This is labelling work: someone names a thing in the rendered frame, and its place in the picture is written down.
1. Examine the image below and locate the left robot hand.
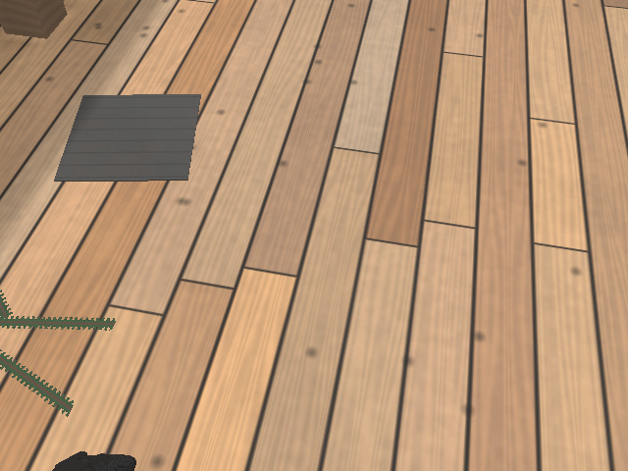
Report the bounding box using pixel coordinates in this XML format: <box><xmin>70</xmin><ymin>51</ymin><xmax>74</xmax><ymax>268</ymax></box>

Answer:
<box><xmin>52</xmin><ymin>451</ymin><xmax>136</xmax><ymax>471</ymax></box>

